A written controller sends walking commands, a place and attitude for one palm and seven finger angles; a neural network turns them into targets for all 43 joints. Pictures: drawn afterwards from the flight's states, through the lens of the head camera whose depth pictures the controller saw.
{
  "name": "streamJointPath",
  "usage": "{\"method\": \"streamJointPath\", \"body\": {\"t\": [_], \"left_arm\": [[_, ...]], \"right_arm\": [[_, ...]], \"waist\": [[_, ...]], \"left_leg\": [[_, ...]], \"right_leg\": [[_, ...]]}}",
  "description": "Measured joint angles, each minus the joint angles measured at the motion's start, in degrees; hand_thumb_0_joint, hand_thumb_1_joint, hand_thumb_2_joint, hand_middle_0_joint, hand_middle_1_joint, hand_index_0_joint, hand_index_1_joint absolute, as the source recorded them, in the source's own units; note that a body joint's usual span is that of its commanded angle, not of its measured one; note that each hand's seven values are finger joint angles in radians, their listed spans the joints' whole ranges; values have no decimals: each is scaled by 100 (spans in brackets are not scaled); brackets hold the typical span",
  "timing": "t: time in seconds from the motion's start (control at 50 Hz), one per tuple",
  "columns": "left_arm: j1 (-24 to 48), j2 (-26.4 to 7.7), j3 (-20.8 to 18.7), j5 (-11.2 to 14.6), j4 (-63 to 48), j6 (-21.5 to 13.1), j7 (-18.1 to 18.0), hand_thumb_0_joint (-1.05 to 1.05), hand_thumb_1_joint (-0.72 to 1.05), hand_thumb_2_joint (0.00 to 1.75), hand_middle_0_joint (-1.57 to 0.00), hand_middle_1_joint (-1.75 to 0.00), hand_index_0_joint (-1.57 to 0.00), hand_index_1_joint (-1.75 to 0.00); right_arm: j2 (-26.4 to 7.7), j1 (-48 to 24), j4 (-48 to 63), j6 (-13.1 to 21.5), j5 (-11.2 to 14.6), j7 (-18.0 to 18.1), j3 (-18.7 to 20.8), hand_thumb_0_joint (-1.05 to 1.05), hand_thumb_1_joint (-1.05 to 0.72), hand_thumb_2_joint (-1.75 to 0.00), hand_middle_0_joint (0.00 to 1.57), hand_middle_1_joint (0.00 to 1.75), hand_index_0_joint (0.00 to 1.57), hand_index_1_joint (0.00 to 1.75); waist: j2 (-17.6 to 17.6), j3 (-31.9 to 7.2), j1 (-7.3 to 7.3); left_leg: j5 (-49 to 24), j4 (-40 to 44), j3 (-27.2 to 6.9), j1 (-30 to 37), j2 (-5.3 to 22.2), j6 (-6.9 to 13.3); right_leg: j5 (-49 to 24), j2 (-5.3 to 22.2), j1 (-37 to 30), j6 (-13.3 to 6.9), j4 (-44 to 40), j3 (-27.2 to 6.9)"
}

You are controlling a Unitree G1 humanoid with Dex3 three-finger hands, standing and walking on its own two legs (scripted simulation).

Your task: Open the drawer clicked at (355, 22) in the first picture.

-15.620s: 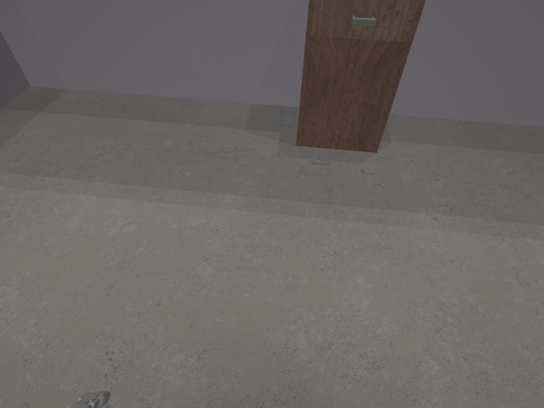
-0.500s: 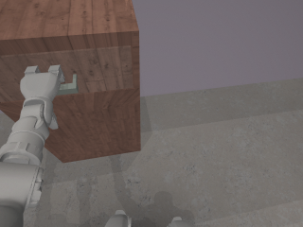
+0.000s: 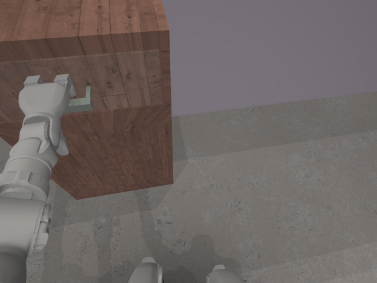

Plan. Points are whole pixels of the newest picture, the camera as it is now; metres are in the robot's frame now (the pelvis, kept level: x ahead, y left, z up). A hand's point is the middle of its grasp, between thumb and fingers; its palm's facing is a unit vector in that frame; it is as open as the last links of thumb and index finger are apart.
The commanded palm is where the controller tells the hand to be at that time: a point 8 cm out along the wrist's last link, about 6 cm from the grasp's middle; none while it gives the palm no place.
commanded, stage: lift the fingers back up to retry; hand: left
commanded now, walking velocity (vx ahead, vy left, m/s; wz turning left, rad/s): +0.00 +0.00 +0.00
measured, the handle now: (69, 99) +0.53 +0.28 +0.03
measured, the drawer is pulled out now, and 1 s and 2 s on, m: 0.00 0.00 0.00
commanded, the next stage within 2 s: re-aim the fingers above the handle in 0.70 s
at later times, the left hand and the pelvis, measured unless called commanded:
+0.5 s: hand (63, 99) +0.49 +0.26 +0.08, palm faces +0.00 -0.03 -1.00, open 13.6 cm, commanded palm +0.46 +0.26 +0.15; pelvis +0.03 +0.00 +0.03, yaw +0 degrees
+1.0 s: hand (56, 98) +0.48 +0.27 +0.09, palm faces +0.02 -0.02 -1.00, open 13.8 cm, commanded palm +0.45 +0.27 +0.15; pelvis +0.04 -0.02 +0.03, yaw +1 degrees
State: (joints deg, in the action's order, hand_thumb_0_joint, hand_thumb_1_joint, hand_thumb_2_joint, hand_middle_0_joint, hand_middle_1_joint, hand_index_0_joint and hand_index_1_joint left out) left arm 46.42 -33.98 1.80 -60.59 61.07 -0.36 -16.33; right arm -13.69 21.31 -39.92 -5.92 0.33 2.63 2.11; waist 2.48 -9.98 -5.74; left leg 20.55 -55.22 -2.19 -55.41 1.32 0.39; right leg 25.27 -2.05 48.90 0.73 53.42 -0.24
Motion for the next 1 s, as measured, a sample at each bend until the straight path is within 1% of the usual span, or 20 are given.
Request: {"method": "streamJointPath", "body": {"t": [0.12, 0.2, 0.32, 0.46, 0.54, 0.6, 0.68, 0.72, 0.8, 0.86, 0.92, 0.96, 1.0], "left_arm": [[-196, 35, -112, 38, -171, -51, 79, 0, -49, 30, -25, -128, -32, -120], [-315, 91, -108, 46, -283, -81, 103, 0, -49, 30, -27, -126, -32, -120], [-538, 300, -156, 25, -700, -223, 22, 0, -49, 30, -30, -122, -32, -120], [-725, 469, -285, 19, -747, 79, -42, 0, -49, 30, -34, -122, -35, -121], [-836, 445, -313, 68, -912, 178, 86, 0, -49, 30, -33, -121, -36, -122], [-850, 396, -251, 114, -952, 236, 205, 0, -49, 30, -33, -120, -36, -122], [-832, 343, -130, 186, -851, 266, 480, 0, -49, 30, -32, -120, -34, -121], [-911, 341, -92, 218, -911, 192, 637, 0, -49, 30, -32, -120, -34, -121], [-1110, 346, -157, 202, -1071, -178, 777, 0, -49, 30, -32, -120, -33, -120], [-1176, 320, -255, 131, -1208, -449, 675, 0, -49, 30, -32, -120, -32, -120], [-1163, 295, -359, 60, -1322, -576, 431, 0, -49, 30, -32, -120, -32, -120], [-1124, 272, -431, 43, -1317, -538, 263, 0, -49, 30, -32, -120, -32, -120], [-1067, 240, -471, 53, -1232, -396, 161, 0, -49, 30, -32, -120, -32, -120]], "right_arm": [[16, -6, -17, -10, 4, 15, 34, 0, -91, -90, 20, 30, 20, 30], [34, 3, -54, 3, -3, 15, 62, 0, -91, -90, 20, 30, 21, 30], [28, -33, -102, -5, -32, -14, 117, 0, -91, -90, 20, 30, 21, 30], [7, -152, -65, -82, -1, -106, 117, 0, -91, -90, 20, 30, 20, 30], [19, -192, -33, -114, 38, -87, 110, 0, -91, -90, 20, 30, 20, 30], [16, -218, -19, -136, 67, -68, 111, 0, -91, -90, 20, 30, 20, 30], [-27, -277, 18, -178, 100, -53, 87, 0, -91, -90, 20, 30, 20, 30], [-54, -290, 61, -197, 100, -39, 101, 0, -91, -90, 20, 30, 20, 30], [-114, -341, 117, -221, 92, 17, 133, 0, -91, -90, 20, 30, 20, 30], [-141, -382, 137, -204, 79, 47, 183, 0, -91, -90, 20, 30, 20, 30], [-156, -413, 112, -174, 54, 45, 241, 0, -91, -90, 20, 30, 20, 30], [-161, -435, 74, -170, 48, 33, 260, 0, -91, -90, 20, 30, 20, 30], [-163, -444, 38, -174, 48, 13, 261, 0, -91, -90, 20, 30, 20, 30]], "waist": [[13, 47, 9], [0, 75, 19], [18, 85, 22], [86, 74, 41], [110, 88, 90], [116, 86, 139], [86, 114, 196], [71, 129, 223], [32, 174, 243], [-3, 213, 247], [-15, 218, 251], [-11, 205, 247], [7, 186, 238]], "left_leg": [[-20, 170, 13, 222, 6, 8], [-39, 332, 12, 428, -3, 11], [-36, 553, 25, 754, -6, 14], [-45, 852, 124, 1178, 0, 11], [-82, 1062, 145, 1459, -7, -5], [-110, 1203, 137, 1655, -15, -26], [-148, 1354, 125, 1852, -24, -55], [-164, 1408, 115, 1919, -25, -68], [-160, 1422, 85, 1962, -21, -91], [-142, 1356, 52, 1883, -14, -110], [-118, 1259, 20, 1747, -8, -128], [-102, 1208, 13, 1674, -1, -136], [-93, 1182, 13, 1631, 5, -140]], "right_leg": [[-51, -1, -235, 7, -215, -14], [-88, 10, -457, 8, -410, -13], [-123, 20, -805, 4, -692, -25], [-150, 32, -1174, 0, -952, -122], [-174, 45, -1429, -19, -1122, -141], [-185, 54, -1615, -41, -1235, -131], [-191, 64, -1791, -71, -1332, -117], [-194, 65, -1852, -86, -1368, -107], [-173, 58, -1896, -112, -1363, -76], [-141, 47, -1825, -133, -1291, -44], [-108, 35, -1698, -149, -1195, -13], [-92, 26, -1626, -154, -1145, -7], [-85, 20, -1581, -156, -1119, -9]]}}
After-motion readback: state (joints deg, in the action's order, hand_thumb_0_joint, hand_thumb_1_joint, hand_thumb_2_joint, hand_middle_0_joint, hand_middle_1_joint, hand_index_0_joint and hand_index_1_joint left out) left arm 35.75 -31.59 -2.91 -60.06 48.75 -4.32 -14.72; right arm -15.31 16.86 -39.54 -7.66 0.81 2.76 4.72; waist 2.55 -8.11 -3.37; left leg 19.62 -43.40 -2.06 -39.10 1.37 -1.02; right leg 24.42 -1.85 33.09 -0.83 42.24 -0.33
